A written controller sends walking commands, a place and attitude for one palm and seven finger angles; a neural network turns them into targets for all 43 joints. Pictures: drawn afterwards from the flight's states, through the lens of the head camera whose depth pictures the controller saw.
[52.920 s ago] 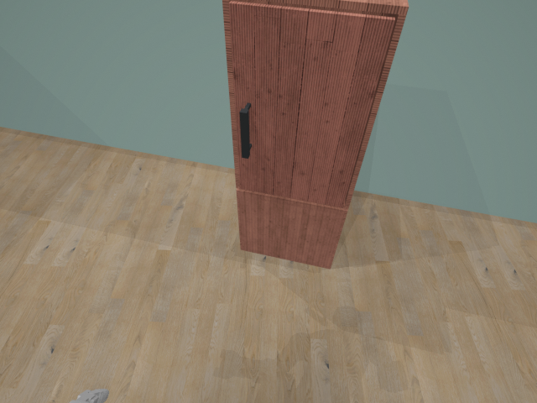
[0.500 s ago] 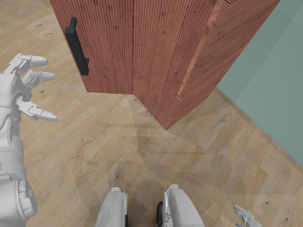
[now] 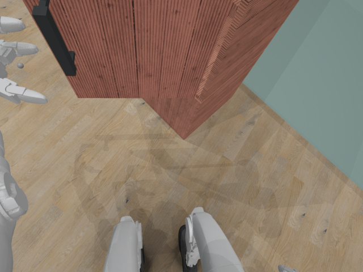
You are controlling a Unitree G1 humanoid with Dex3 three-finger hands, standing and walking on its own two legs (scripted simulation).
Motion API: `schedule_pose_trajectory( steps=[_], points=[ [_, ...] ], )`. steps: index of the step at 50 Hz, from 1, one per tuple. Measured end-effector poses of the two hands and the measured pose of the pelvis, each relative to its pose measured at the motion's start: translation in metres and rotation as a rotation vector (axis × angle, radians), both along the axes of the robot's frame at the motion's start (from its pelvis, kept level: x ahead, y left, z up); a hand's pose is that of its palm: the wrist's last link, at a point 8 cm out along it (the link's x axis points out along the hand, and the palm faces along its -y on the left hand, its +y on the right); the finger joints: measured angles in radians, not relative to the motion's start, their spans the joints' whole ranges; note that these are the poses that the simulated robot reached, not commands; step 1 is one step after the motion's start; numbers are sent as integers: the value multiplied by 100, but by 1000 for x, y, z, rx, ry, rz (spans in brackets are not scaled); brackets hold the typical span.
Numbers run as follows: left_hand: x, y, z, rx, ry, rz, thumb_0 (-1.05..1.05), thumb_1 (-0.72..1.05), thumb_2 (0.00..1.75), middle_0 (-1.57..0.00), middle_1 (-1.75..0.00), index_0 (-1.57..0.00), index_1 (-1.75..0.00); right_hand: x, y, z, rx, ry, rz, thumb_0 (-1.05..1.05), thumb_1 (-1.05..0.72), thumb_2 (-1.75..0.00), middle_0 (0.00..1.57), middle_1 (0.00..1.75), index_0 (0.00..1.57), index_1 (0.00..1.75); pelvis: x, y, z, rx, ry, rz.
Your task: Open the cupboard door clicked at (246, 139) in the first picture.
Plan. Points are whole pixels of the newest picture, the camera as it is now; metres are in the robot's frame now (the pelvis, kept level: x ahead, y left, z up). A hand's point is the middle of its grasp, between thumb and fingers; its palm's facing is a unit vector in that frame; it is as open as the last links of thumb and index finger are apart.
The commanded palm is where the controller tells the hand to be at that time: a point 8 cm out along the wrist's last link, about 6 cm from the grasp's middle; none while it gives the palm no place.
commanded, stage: move the hooked fingers beside the handle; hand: left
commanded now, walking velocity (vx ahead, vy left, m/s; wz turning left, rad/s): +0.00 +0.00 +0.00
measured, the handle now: (59, 38) +0.57 +0.21 +0.06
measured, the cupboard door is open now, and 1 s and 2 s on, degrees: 50 50 49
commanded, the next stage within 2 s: slide the fingers in behind the handle in 0.92 s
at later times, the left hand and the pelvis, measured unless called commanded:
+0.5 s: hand (15, 58) +0.52 +0.28 +0.06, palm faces +0.01 -1.00 -0.04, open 14.0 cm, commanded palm +0.51 +0.30 +0.05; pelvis +0.00 +0.01 +0.00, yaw -1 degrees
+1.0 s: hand (21, 61) +0.52 +0.27 +0.05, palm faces +0.00 -1.00 -0.03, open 14.0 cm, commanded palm +0.51 +0.30 +0.05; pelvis +0.01 +0.01 +0.00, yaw -1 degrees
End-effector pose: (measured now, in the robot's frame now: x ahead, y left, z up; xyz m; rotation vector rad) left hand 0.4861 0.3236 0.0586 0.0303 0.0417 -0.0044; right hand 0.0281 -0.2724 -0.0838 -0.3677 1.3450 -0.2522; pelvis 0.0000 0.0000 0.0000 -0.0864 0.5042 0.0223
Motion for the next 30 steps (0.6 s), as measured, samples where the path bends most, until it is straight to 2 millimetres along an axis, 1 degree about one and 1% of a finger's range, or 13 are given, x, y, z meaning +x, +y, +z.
schedule_pose_trajectory(
  steps=[10, 16, 19, 24, 27, 30],
  points=[
    [23, -2, 4, -2, -17, 0, -1, -49, 30, -30, -120, -30, -120, -20, 5, 0, -4, 66, -22, 1, -91, -90, 21, 30, 21, 30, -1, 3, -4, -13, 23, -1],
    [24, 1, -8, 0, 33, -4, -1, -49, 30, -30, -120, -30, -120, -23, 11, 2, 6, 75, -38, 1, -91, -90, 21, 30, 21, 30, 0, 5, -3, -14, 30, -10],
    [19, 4, -10, 7, 22, 5, -1, -49, 30, -30, -120, -30, -120, -23, 14, 2, 14, 78, -41, 1, -91, -90, 21, 30, 21, 30, 1, 6, -2, -15, 30, -13],
    [13, 8, 1, 7, -28, 12, -1, -49, 30, -30, -120, -30, -120, -16, 17, 3, 26, 78, -33, 1, -91, -90, 21, 30, 21, 30, 4, 7, 2, -18, 21, -5],
    [13, 8, 4, -2, -13, 3, -1, -49, 30, -30, -120, -30, -120, -10, 18, 5, 25, 68, -21, 1, -91, -90, 21, 30, 21, 30, 5, 8, 4, -21, 14, 3],
    [13, 7, 0, -5, 26, -5, -1, -49, 30, -30, -120, -30, -120, -3, 17, 7, 17, 49, -9, 1, -91, -90, 21, 30, 21, 30, 5, 8, 5, -21, 11, 8]
  ],
)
